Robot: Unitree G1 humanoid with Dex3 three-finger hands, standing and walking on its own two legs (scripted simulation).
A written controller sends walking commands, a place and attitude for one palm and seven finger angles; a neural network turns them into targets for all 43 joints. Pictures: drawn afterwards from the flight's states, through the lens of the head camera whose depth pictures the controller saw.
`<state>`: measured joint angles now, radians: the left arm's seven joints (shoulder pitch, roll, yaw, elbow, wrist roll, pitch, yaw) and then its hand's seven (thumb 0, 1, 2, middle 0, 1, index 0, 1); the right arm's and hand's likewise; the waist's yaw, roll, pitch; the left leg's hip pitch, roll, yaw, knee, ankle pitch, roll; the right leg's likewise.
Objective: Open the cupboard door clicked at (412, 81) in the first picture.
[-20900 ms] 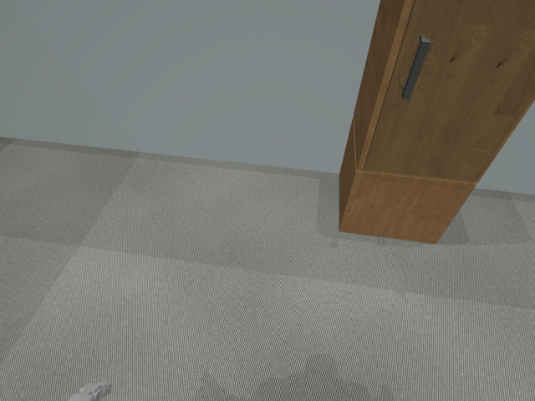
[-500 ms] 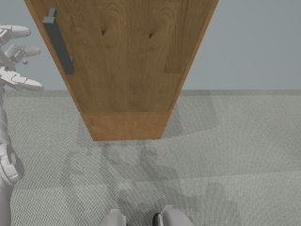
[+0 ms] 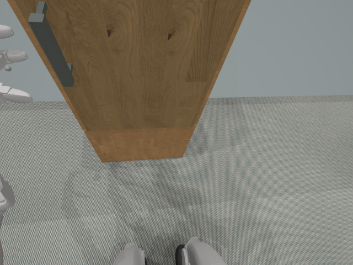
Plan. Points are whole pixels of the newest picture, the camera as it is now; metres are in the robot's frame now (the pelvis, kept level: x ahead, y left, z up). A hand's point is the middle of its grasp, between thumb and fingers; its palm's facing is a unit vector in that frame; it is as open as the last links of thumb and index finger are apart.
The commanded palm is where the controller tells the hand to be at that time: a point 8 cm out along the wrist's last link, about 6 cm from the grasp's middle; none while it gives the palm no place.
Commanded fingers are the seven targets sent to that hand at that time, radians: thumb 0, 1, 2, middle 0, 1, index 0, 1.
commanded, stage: move the hooked fingers beside the handle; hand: left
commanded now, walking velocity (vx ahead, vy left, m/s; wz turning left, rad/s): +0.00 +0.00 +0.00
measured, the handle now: (56, 48) +0.54 +0.21 +0.11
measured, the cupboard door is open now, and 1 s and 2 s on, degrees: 0 0 1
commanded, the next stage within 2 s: slide the fingers in behind the handle in 0.48 s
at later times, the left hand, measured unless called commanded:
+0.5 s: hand (12, 64) +0.49 +0.28 +0.11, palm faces +0.03 -1.00 +0.00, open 14.0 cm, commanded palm +0.48 +0.32 +0.10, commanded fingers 0.00 -0.50 0.30 -0.30 -1.20 -0.30 -1.20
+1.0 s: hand (28, 65) +0.50 +0.26 +0.10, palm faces +0.02 -1.00 +0.00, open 13.9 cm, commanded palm +0.48 +0.29 +0.10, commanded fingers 0.00 -0.50 0.30 -0.30 -1.20 -0.30 -1.20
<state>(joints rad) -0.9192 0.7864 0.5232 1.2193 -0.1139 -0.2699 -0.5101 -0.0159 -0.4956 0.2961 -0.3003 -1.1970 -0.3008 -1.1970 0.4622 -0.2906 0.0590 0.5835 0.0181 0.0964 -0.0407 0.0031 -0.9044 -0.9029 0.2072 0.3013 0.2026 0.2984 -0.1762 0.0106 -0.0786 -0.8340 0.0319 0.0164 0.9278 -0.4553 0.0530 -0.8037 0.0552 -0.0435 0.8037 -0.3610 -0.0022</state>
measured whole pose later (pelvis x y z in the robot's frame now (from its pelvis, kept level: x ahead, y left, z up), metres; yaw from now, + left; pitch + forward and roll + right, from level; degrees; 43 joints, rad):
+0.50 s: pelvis +0.00 +0.00 +0.00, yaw +1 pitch +20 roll -4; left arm -0.97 0.76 0.48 1.25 -0.11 -0.28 -0.47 -0.02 -0.50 0.30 -0.30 -1.20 -0.30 -1.20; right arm 0.42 -0.28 0.07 0.58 0.02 0.09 -0.04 0.00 -0.90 -0.90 0.21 0.30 0.20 0.30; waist -0.18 0.01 -0.08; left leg -0.84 0.02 0.01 0.95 -0.46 0.06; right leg -0.81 0.05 -0.05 0.82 -0.37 0.00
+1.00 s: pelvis +0.00 +0.00 +0.00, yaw +0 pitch +21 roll -4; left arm -0.95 0.71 0.46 1.20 -0.12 -0.27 -0.43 -0.02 -0.50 0.30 -0.30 -1.20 -0.31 -1.21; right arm 0.45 -0.28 0.06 0.59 0.01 0.09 -0.03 0.00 -0.91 -0.90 0.21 0.30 0.20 0.30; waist -0.18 0.02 -0.08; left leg -0.85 0.03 0.01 0.94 -0.46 0.05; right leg -0.81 0.05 -0.05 0.82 -0.37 0.00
